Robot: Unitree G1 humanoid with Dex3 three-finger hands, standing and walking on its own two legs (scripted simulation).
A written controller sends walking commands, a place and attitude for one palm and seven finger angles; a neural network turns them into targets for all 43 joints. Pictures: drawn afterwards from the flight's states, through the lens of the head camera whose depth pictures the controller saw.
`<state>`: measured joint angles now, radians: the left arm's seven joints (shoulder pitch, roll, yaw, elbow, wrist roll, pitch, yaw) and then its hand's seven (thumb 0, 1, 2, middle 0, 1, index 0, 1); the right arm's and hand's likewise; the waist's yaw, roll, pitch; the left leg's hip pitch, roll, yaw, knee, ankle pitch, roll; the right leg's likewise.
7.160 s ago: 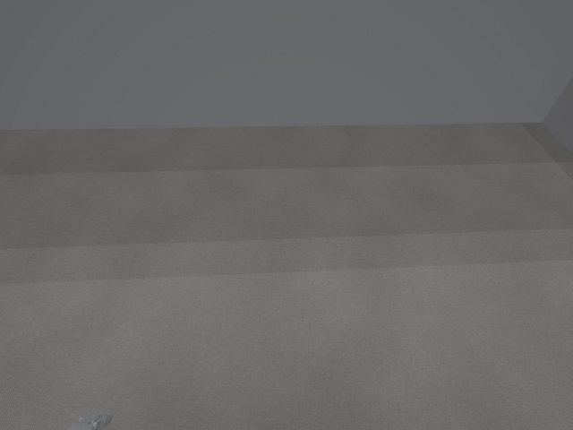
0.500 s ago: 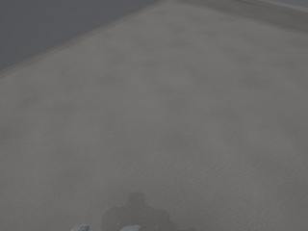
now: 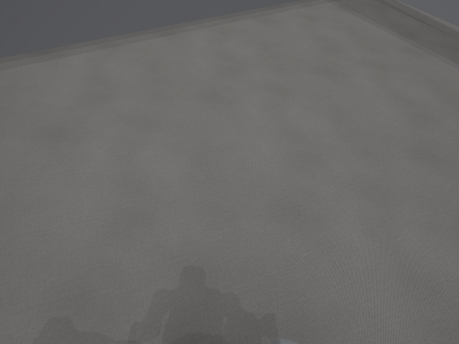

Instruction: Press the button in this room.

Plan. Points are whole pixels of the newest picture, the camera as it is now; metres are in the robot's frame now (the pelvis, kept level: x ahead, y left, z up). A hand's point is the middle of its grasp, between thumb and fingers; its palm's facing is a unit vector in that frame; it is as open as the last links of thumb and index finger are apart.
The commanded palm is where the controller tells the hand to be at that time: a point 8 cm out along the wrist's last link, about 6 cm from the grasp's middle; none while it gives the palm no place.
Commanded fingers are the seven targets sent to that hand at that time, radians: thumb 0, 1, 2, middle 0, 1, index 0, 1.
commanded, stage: turn or walk to find it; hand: left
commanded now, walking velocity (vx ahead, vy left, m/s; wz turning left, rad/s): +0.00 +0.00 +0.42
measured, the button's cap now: out of the picture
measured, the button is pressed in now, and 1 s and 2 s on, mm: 0 0 0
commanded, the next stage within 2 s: none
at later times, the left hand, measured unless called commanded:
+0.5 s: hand out of the picture +0.00 +0.17 -0.15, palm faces +0.24 -0.94 -0.24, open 7.4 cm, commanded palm none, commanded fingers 0.00 0.90 0.90 -0.20 -0.30 -0.20 -0.30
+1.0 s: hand out of the picture -0.08 +0.23 -0.16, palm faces +0.43 -0.87 -0.24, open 7.4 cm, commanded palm none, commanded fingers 0.00 0.90 0.90 -0.20 -0.30 -0.20 -0.30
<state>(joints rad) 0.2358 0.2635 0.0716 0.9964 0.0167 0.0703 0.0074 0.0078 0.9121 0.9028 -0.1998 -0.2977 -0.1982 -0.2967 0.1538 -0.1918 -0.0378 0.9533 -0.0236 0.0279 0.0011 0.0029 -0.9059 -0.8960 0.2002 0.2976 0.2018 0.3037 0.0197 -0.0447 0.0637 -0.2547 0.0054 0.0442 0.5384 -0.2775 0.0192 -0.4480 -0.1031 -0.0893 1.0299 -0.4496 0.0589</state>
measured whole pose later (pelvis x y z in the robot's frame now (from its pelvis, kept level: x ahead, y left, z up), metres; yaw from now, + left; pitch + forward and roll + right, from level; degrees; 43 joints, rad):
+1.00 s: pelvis -0.07 +0.00 +0.01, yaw +24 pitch +0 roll -1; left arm 0.16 0.25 0.06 0.95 0.01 0.06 0.01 0.01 0.91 0.90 -0.20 -0.30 -0.20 -0.30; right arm 0.20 -0.18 -0.04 0.96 -0.02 0.03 0.00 0.00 -0.90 -0.90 0.20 0.30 0.21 0.30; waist -0.01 -0.01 0.05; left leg -0.25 -0.04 -0.02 0.44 -0.18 0.05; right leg -0.41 -0.07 -0.03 0.94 -0.42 0.08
